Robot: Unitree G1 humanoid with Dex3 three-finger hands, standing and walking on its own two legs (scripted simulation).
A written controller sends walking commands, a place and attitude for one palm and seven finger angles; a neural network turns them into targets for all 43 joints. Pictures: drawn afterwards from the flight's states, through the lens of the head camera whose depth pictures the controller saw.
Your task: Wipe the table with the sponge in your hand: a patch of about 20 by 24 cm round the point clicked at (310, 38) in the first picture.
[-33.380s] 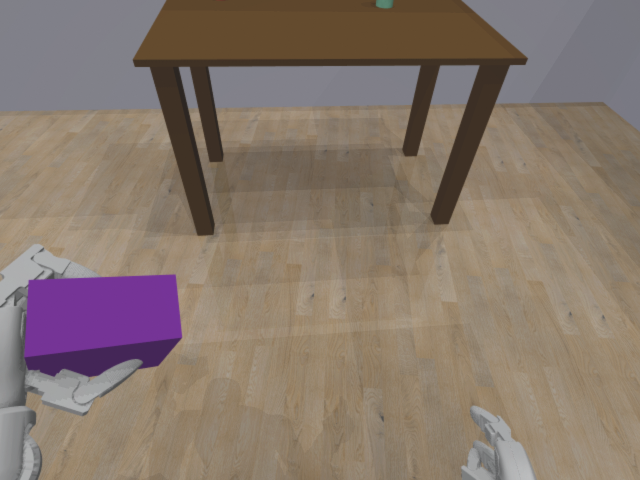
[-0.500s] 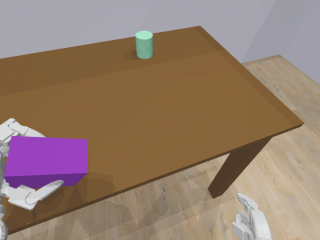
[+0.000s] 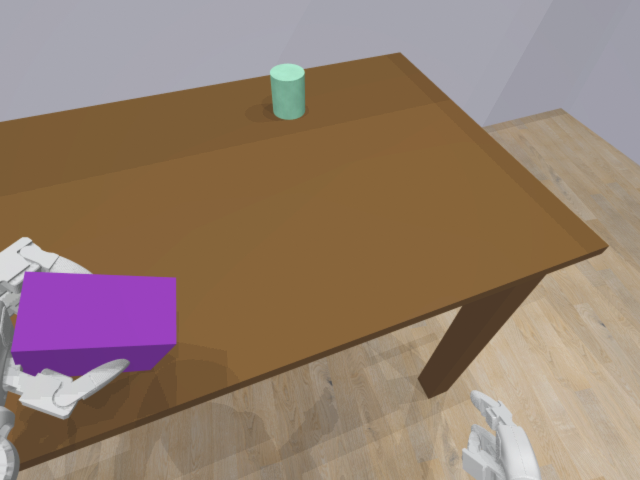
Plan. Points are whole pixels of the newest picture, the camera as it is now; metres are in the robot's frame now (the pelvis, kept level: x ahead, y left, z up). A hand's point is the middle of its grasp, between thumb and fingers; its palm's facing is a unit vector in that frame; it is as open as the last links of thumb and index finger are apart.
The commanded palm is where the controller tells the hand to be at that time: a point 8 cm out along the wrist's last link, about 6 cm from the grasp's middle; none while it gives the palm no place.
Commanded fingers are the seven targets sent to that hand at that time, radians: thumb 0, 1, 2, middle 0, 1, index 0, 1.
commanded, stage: shuffle to correct the standing spot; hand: left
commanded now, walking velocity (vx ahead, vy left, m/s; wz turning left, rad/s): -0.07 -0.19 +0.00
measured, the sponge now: (119, 328) +0.23 +0.21 +0.13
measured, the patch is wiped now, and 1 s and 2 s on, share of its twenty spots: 0.00 0.00 0.00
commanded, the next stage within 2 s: come to a stop and stand still in 0.52 s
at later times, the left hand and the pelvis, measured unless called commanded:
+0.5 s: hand (64, 325) +0.22 +0.24 +0.16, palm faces +0.33 -0.84 -0.42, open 10.3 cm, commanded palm +0.16 +0.28 +0.18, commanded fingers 0.00 0.10 1.30 -1.20 -1.60 -1.20 -1.60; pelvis +0.00 +0.00 +0.00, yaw +0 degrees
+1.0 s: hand (25, 366) +0.19 +0.27 +0.14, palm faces +0.28 -0.88 -0.39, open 10.3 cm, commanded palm +0.14 +0.31 +0.18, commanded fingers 0.00 0.10 1.30 -1.20 -1.60 -1.20 -1.60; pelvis -0.03 +0.04 +0.00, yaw -2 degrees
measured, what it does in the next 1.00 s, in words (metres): shifts its weight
